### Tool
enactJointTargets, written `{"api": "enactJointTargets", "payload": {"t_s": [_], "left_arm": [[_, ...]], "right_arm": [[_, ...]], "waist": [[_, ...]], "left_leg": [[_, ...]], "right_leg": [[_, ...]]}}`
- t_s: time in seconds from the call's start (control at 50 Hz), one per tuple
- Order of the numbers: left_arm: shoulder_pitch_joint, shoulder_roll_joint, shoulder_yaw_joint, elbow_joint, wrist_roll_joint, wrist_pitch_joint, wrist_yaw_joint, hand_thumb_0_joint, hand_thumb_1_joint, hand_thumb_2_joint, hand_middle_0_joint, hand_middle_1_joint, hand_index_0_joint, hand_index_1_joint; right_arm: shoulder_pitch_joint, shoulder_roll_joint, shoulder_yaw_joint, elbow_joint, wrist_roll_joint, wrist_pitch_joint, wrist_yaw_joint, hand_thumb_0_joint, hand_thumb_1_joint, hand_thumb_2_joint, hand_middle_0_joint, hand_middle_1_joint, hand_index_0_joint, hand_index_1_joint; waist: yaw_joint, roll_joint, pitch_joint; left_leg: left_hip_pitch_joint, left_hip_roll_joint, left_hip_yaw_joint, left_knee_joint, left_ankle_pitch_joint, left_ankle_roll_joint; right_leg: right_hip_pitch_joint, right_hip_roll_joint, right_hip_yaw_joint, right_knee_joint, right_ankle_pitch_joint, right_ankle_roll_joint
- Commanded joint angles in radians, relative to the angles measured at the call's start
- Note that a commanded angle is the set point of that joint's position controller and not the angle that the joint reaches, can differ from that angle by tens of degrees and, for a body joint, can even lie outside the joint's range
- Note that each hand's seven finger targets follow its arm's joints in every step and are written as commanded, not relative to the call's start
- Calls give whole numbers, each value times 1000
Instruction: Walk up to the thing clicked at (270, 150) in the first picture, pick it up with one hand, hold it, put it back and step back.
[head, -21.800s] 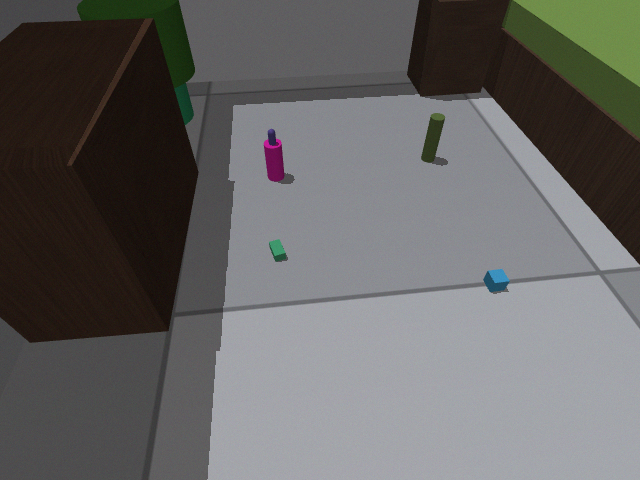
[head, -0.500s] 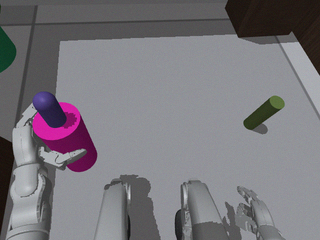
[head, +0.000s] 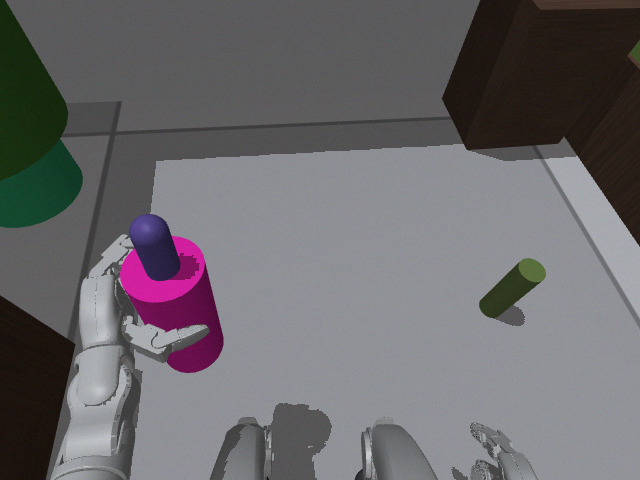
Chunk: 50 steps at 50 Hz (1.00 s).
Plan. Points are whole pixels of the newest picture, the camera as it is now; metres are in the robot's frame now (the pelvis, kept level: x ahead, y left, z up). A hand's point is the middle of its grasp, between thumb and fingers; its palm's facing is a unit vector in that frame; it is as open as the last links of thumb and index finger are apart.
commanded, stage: hold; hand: left
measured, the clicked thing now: (174, 296) +0.34 +0.18 +0.02
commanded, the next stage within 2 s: crouch in 1.06 s
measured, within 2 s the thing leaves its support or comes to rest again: neither
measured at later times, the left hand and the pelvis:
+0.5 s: hand (168, 265) +0.36 +0.18 +0.07, palm faces +0.24 -0.97 -0.07, open 11.8 cm; pelvis +0.02 -0.01 +0.05, yaw +1 degrees
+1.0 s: hand (166, 249) +0.36 +0.17 +0.09, palm faces +0.26 -0.97 -0.05, open 11.8 cm; pelvis +0.03 -0.01 +0.07, yaw +1 degrees
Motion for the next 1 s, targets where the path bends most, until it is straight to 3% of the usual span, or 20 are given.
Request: {"api": "enactJointTargets", "payload": {"t_s": [0.0,0.04,0.08,0.1,0.12,0.14,0.2,0.26,0.3,0.32,0.36,0.44,0.52,0.64,0.66,0.72,0.76,0.88,0.92,0.98], "left_arm": [[-285,113,39,-265,-24,-115,14,0,158,1176,-1176,-1358,-1212,-1338],[-325,139,56,-308,-21,-123,21,0,159,1187,-1167,-1354,-1201,-1336],[-281,98,15,-228,-11,-109,20,0,152,1190,-1168,-1351,-1200,-1336],[-324,120,31,-298,-13,-115,26,0,152,1192,-1162,-1349,-1195,-1333],[-301,109,32,-237,-12,-107,29,0,147,1187,-1163,-1348,-1196,-1332],[-290,78,2,-217,-10,-104,26,0,137,1195,-1158,-1350,-1190,-1336],[-346,121,31,-261,-5,-111,37,0,144,1203,-1164,-1353,-1193,-1341],[-322,91,11,-259,-9,-115,46,0,120,1200,-1145,-1345,-1175,-1334],[-300,73,26,-198,-17,-116,53,0,134,1193,-1133,-1336,-1164,-1324],[-370,105,35,-264,-17,-129,56,0,125,1197,-1126,-1335,-1155,-1325],[-316,71,9,-195,-6,-126,55,0,98,1200,-1132,-1342,-1161,-1333],[-366,111,18,-279,6,-142,66,0,102,1199,-1114,-1327,-1142,-1319],[-315,56,-4,-218,-13,-126,63,0,79,1186,-1112,-1324,-1140,-1315],[-350,100,17,-221,9,-129,80,0,95,1210,-1134,-1345,-1161,-1339],[-338,80,-1,-223,4,-131,76,0,95,1207,-1135,-1349,-1165,-1340],[-353,86,24,-229,-12,-135,71,0,92,1210,-1138,-1353,-1166,-1345],[-302,45,-6,-155,-8,-124,65,0,71,1216,-1140,-1365,-1169,-1357],[-362,100,24,-251,0,-143,76,0,85,1225,-1177,-1388,-1206,-1381],[-336,60,4,-207,-8,-139,73,0,72,1241,-1197,-1413,-1226,-1405],[-334,69,7,-216,1,-143,80,0,81,1243,-1179,-1396,-1204,-1392]], "right_arm": [[18,-135,-51,-104,-8,-37,-12,0,-886,-889,201,300,201,300],[22,-136,-51,-101,-12,-35,-14,0,-884,-889,201,300,200,300],[18,-137,-50,-106,-14,-30,-14,0,-885,-890,201,300,200,300],[30,-137,-52,-103,-15,-29,-14,0,-884,-890,201,300,200,300],[21,-136,-50,-103,-14,-27,-14,0,-882,-889,201,300,200,300],[23,-137,-51,-104,-16,-24,-12,0,-882,-890,201,300,200,300],[15,-139,-53,-110,-17,-21,-12,0,-878,-889,201,300,200,300],[16,-121,-42,-112,-20,-14,-13,0,-881,-890,201,300,200,300],[14,-123,-44,-106,-21,-17,-14,0,-881,-890,201,300,200,300],[9,-123,-44,-106,-20,-18,-15,0,-885,-892,201,300,200,300],[5,-125,-44,-112,-26,-14,-15,0,-890,-893,200,300,200,300],[20,-122,-43,-102,-30,-7,-20,0,-889,-893,201,300,200,300],[19,-115,-37,-100,-30,-2,-23,0,-891,-894,201,300,200,300],[15,-124,-47,-98,-30,11,-25,0,-889,-893,200,300,200,300],[15,-116,-42,-95,-31,11,-24,0,-889,-893,201,300,200,300],[18,-118,-45,-93,-29,11,-25,0,-895,-895,201,300,200,300],[11,-121,-46,-98,-32,16,-22,0,-894,-895,201,300,200,300],[7,-117,-47,-105,-29,22,-21,0,-901,-896,201,300,200,300],[0,-119,-46,-111,-28,20,-18,0,-903,-897,200,300,200,300],[0,-122,-49,-110,-29,24,-21,0,-904,-898,200,300,200,300]], "waist": [[-5,54,-381],[4,79,-400],[-8,51,-363],[3,61,-389],[-3,49,-362],[-4,58,-343],[10,64,-344],[2,57,-333],[4,25,-315],[7,46,-320],[-1,33,-313],[10,74,-365],[-3,33,-330],[7,48,-296],[7,50,-301],[7,22,-320],[3,12,-288],[15,32,-291],[10,26,-274],[10,36,-284]], "left_leg": [[358,-27,-14,-259,219,14],[389,-27,-12,-275,232,11],[390,-26,-8,-290,248,13],[409,-28,-6,-296,261,12],[410,-27,-4,-305,260,12],[423,-25,-7,-320,271,8],[451,-27,-4,-347,276,8],[469,-30,2,-370,260,8],[446,-33,6,-377,259,11],[456,-34,14,-379,258,11],[481,-33,10,-391,278,9],[540,-35,15,-403,337,5],[525,-39,23,-412,356,11],[575,-35,26,-446,369,5],[573,-36,27,-448,380,5],[573,-36,31,-447,408,11],[574,-35,33,-458,407,10],[598,-38,34,-486,387,6],[597,-38,36,-492,385,7],[623,-36,36,-504,382,5]], "right_leg": [[219,33,-11,-209,240,-49],[241,32,-11,-221,252,-49],[261,34,-14,-245,270,-47],[288,34,-11,-252,285,-47],[290,33,-12,-262,285,-46],[284,34,-17,-266,288,-49],[324,34,-17,-294,293,-47],[356,35,-15,-324,285,-42],[383,35,-13,-334,291,-40],[390,29,-4,-344,297,-37],[398,34,-10,-349,308,-39],[442,31,-4,-359,365,-41],[488,34,1,-388,409,-32],[489,34,-3,-411,404,-36],[508,34,-3,-412,414,-35],[544,34,3,-421,463,-28],[541,36,0,-429,456,-30],[573,34,2,-451,428,-29],[570,36,1,-456,429,-29],[568,36,1,-464,423,-32]]}}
